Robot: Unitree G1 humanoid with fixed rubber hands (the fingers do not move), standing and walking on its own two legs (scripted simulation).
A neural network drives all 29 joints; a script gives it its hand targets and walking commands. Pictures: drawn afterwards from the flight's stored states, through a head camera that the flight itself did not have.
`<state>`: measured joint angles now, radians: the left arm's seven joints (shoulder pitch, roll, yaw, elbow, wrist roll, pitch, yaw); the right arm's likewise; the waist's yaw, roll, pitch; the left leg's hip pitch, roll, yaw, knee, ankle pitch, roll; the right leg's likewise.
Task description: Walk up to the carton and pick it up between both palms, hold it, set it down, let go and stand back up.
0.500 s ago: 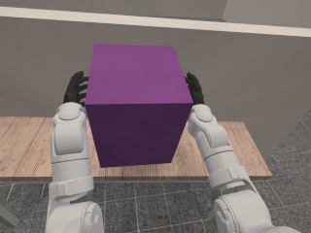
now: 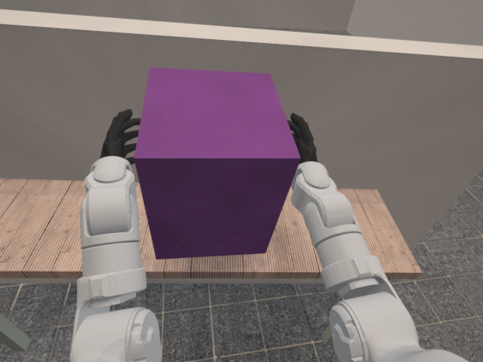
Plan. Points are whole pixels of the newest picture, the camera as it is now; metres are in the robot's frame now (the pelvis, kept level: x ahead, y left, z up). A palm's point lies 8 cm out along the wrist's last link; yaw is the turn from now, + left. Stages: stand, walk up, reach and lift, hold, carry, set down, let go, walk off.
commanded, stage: hold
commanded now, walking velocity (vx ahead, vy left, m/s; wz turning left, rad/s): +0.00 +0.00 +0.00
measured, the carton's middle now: (212, 167) +0.39 +0.01 +0.14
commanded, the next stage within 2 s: none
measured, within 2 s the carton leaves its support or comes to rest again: neither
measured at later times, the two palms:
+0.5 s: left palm (117, 162) +0.36 +0.16 +0.19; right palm (303, 163) +0.35 -0.13 +0.18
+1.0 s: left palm (117, 162) +0.36 +0.16 +0.18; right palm (301, 162) +0.36 -0.13 +0.18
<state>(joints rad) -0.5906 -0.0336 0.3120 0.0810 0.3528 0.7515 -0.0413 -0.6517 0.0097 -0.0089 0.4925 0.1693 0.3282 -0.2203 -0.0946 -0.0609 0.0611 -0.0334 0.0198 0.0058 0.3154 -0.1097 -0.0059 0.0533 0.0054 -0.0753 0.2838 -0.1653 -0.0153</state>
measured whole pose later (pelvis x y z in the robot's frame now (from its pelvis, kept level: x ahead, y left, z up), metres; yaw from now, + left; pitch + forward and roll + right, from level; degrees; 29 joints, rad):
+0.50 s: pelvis +0.00 +0.00 +0.00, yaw +0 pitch -10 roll -1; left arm -0.57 -0.04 0.30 0.06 0.36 0.75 -0.04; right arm -0.63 0.00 0.01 0.48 0.18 0.32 -0.22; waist -0.10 -0.06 0.07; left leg -0.03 0.02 0.01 0.32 -0.12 -0.01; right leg 0.06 0.01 -0.07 0.28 -0.17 -0.01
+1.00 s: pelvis +0.00 +0.00 +0.00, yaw +0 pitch -10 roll -1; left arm -0.58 -0.04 0.31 0.08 0.36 0.75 -0.04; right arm -0.65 0.01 -0.01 0.50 0.17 0.31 -0.21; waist -0.10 -0.07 0.07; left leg -0.03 0.02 0.01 0.31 -0.11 -0.01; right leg 0.06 0.01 -0.08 0.27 -0.16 -0.02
